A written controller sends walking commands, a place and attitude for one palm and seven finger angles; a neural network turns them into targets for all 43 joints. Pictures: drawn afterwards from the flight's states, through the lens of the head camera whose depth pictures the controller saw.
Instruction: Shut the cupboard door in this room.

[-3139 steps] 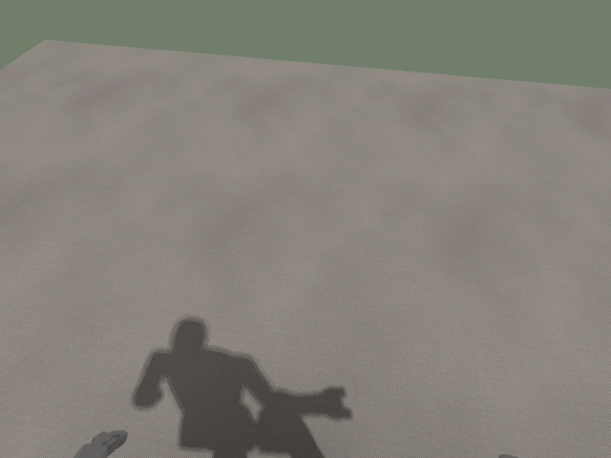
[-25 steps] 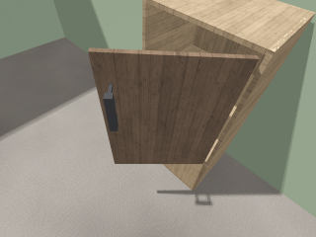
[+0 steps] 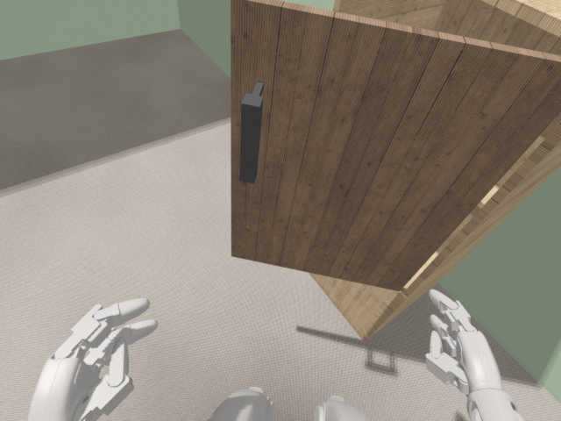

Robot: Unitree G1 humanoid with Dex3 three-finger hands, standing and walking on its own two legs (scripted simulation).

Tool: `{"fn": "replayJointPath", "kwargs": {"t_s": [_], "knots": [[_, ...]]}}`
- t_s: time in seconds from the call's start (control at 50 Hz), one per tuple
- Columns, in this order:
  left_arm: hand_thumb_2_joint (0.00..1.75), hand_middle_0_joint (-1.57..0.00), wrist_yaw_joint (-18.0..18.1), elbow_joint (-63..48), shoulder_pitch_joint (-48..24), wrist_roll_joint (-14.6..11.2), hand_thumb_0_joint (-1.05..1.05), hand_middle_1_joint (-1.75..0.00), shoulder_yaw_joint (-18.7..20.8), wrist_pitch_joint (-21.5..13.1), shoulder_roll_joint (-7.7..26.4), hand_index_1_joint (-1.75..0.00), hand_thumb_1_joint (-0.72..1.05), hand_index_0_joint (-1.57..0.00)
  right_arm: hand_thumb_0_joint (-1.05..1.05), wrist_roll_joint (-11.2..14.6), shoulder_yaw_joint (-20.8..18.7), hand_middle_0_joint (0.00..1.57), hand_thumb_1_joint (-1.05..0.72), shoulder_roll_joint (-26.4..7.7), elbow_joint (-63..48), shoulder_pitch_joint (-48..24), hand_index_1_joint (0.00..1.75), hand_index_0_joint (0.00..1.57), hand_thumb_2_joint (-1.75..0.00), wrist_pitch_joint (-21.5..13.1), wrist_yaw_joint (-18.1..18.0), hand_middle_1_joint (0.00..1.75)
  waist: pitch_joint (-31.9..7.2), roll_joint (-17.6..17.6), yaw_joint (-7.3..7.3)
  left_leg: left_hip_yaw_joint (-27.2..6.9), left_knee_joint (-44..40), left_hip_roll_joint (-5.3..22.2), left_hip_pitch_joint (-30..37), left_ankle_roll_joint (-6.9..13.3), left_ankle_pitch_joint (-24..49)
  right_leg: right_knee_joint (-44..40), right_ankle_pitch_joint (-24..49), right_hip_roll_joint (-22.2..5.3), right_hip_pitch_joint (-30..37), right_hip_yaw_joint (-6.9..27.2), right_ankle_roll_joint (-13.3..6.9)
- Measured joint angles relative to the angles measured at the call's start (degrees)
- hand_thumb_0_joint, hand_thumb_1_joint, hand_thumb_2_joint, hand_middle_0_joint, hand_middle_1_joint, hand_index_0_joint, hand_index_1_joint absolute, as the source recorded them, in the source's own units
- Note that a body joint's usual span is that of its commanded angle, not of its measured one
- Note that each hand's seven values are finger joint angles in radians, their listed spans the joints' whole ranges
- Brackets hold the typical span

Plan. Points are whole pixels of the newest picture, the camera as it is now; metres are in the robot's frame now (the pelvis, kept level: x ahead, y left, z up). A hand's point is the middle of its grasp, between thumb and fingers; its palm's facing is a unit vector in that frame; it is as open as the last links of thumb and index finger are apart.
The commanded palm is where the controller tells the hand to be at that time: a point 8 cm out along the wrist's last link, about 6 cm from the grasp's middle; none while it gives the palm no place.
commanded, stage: raise the hand and make a fist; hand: left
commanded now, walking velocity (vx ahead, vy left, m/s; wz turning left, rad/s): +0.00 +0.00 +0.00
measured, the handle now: (253, 133) +0.48 +0.12 +0.14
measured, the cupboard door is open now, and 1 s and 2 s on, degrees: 45 45 45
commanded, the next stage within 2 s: bring the fist close to the handle in 1.38 s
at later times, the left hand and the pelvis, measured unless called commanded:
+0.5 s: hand (166, 302) +0.22 +0.17 +0.10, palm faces -0.05 -1.00 +0.03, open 3.4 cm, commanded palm +0.19 +0.23 +0.11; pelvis +0.03 +0.00 +0.02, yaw +2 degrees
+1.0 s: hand (160, 256) +0.25 +0.18 +0.14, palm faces -0.02 -1.00 -0.05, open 3.1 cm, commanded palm +0.23 +0.23 +0.14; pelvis +0.03 -0.01 +0.05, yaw +0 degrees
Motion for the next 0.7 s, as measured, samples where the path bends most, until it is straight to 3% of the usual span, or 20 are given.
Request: {"fn": "replayJointPath", "kwargs": {"t_s": [0.06, 0.1, 0.14, 0.2, 0.24, 0.28, 0.32, 0.36, 0.44, 0.48, 0.56, 0.62, 0.7], "knots": [[0.91, -0.58, -1.51, -5.66, -4.36, -0.48, 0.03, -0.70, -2.36, -2.65, -1.64, -0.71, 0.90, -0.57, 0.01, 0.07, 2.06, 0.20, -0.90, 0.41, 1.26, -0.94, 0.30, 0.20, -0.90, -0.42, -0.37, 0.30, -0.42, 3.07, 0.37, -2.47, 1.63, -1.79, -2.57, -1.06, -0.03, 0.58, -0.98, 0.81, -1.39, 1.32, 0.45], [0.91, -0.61, -4.02, -7.20, -8.68, 0.17, 0.02, -0.74, -4.35, -2.01, -3.05, -0.75, 0.90, -0.60, 0.01, 0.44, 3.44, 0.20, -0.90, 1.51, 1.88, -1.54, 0.30, 0.20, -0.90, 0.09, -0.71, 0.30, -0.80, 4.35, 0.75, -2.96, 2.23, -2.23, -4.27, -1.49, -0.04, 0.72, -1.07, 0.88, -2.77, 1.54, 1.48], [0.91, -0.65, -6.66, -6.86, -11.93, 1.66, 0.02, -0.78, -5.87, 1.88, -3.37, -0.79, 0.90, -0.64, 0.01, 1.26, 4.77, 0.21, -0.90, 3.38, 1.70, -1.48, 0.30, 0.20, -0.90, 1.43, -1.19, 0.30, -0.85, 4.56, 1.03, -2.38, 1.87, -1.91, -5.06, -1.35, 0.03, 0.52, -0.61, 1.17, -3.83, 2.18, 2.11], [0.91, -0.70, -9.34, -4.52, -14.08, 3.49, 0.01, -0.84, -6.76, 12.30, -1.47, -0.85, 0.90, -0.70, 0.01, 2.41, 6.12, 0.21, -0.90, 6.01, 0.38, 0.41, 0.30, 0.21, -0.90, 4.23, -1.99, 0.30, -0.26, 3.90, 0.48, -1.17, -0.60, -1.62, -3.86, -1.17, 0.75, -0.90, -0.10, 1.42, -3.41, 3.65, 2.07], [0.90, -0.74, -9.25, -3.96, -12.84, 2.73, 0.02, -0.88, -5.46, 18.13, 0.26, -0.89, 0.90, -0.74, 0.01, 2.51, 6.54, 0.21, -0.90, 6.96, -0.42, 2.37, 0.30, 0.21, -0.90, 5.87, -2.61, 0.30, -0.02, 3.50, -0.25, -0.66, -2.73, -1.51, -2.04, -1.18, 1.26, -2.45, 0.20, 1.57, -2.00, 4.43, 1.84], [0.90, -0.78, -7.46, -4.68, -10.03, 0.42, 0.02, -0.92, -2.53, 20.21, 1.41, -0.93, 0.90, -0.77, 0.02, 2.39, 6.35, 0.21, -0.90, 7.18, -0.64, 4.46, 0.30, 0.21, -0.90, 6.71, -3.27, 0.30, 0.07, 3.28, -0.73, -0.52, -4.61, -1.31, 0.08, -1.34, 1.50, -4.13, 0.45, 1.79, -0.09, 4.82, 1.59], [0.90, -0.82, -5.32, -6.05, -7.06, -2.07, 0.02, -0.96, 0.92, 18.27, 1.65, -0.97, 0.89, -0.81, 0.02, 2.24, 5.76, 0.21, -0.90, 6.64, -0.18, 6.35, 0.30, 0.21, -0.90, 6.62, -3.78, 0.30, -0.09, 3.13, -0.73, -0.66, -6.01, -1.03, 1.88, -1.56, 1.54, -5.63, 0.73, 1.92, 1.68, 4.57, 1.37], [0.90, -0.85, -4.05, -7.55, -5.38, -3.56, 0.02, -1.00, 3.32, 13.98, 1.30, -1.01, 0.90, -0.84, 0.02, 1.97, 5.13, 0.21, -0.90, 5.29, 0.73, 7.75, 0.30, 0.21, -0.90, 5.80, -4.00, 0.30, -0.46, 3.11, -0.52, -1.09, -6.56, -0.85, 2.74, -1.78, 1.40, -6.54, 0.91, 1.94, 2.70, 3.92, 1.04], [0.90, -0.92, -5.71, -8.31, -7.17, -3.79, 0.02, -1.08, 2.65, 6.59, -0.50, -1.09, 0.90, -0.91, 0.02, 1.74, 3.72, 0.21, -0.90, 1.70, 2.54, 7.77, 0.30, 0.20, -0.90, 4.12, -3.79, 0.30, -0.62, 3.76, -1.07, -2.40, -5.13, -0.96, 1.92, -1.38, 0.55, -6.52, 0.05, 1.81, 2.81, 2.38, 1.45], [0.91, -0.96, -7.61, -7.14, -9.19, -2.64, 0.02, -1.12, 0.57, 7.05, -0.90, -1.13, 0.90, -0.95, 0.02, 2.09, 2.99, 0.21, -0.90, 0.73, 2.87, 6.86, 0.30, 0.20, -0.90, 3.98, -3.89, 0.30, -0.30, 3.76, -1.58, -2.61, -4.57, -0.89, 1.52, -0.71, 0.34, -6.19, -0.04, 1.89, 2.53, 2.09, 1.59], [0.90, -1.03, -8.78, -5.64, -10.64, 0.23, 0.02, -1.20, -1.79, 13.70, 1.70, -1.21, 0.90, -1.03, 0.02, 2.55, 2.06, 0.21, -0.90, 1.09, 1.59, 5.83, 0.30, 0.20, -0.90, 4.68, -4.14, 0.30, -0.22, 2.68, -2.59, -2.07, -5.98, -0.54, 3.02, -0.26, 0.78, -7.20, 0.47, 2.23, 3.63, 2.75, 1.47], [0.90, -1.09, -6.56, -6.89, -9.19, -0.68, 0.02, -1.26, -0.05, 16.16, 3.55, -1.27, 0.90, -1.08, 0.02, 2.64, 2.11, 0.21, -0.90, 2.16, 0.05, 5.81, 0.30, 0.20, -0.90, 5.13, -4.20, 0.30, -0.09, 2.21, -2.78, -1.52, -8.51, -0.20, 6.29, -0.70, 1.35, -9.16, 1.20, 2.08, 6.45, 2.73, 1.09], [0.90, -1.16, -3.43, -8.73, -8.82, -3.10, 0.02, -1.34, 3.73, 13.71, 3.14, -1.35, 0.89, -1.16, 0.02, 2.36, 3.24, 0.20, -0.90, 2.66, -0.75, 5.96, 0.30, 0.20, -0.90, 4.85, -3.95, 0.30, -0.28, 2.87, -2.03, -1.17, -11.24, 0.20, 9.69, -1.33, 2.04, -12.04, 2.13, 1.69, 9.84, 1.81, 0.57]]}}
